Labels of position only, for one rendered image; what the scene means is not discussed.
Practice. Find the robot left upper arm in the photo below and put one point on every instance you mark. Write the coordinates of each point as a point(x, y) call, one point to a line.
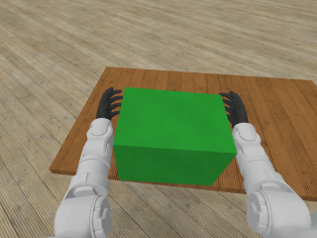
point(83, 217)

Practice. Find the robot right forearm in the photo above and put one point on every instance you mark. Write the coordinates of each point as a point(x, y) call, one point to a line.
point(254, 164)

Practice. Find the robot left hand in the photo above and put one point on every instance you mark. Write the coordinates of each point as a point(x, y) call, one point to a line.
point(105, 107)

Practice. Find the robot right hand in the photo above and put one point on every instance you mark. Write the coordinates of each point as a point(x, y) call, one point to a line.
point(238, 113)

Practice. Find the robot right upper arm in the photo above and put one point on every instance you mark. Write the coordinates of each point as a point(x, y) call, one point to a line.
point(278, 214)

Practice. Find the table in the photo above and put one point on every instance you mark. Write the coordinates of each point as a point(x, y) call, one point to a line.
point(282, 110)

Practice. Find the robot left forearm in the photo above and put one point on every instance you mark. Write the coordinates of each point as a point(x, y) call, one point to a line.
point(94, 165)

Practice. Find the carton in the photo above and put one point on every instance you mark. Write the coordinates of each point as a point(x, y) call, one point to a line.
point(172, 137)

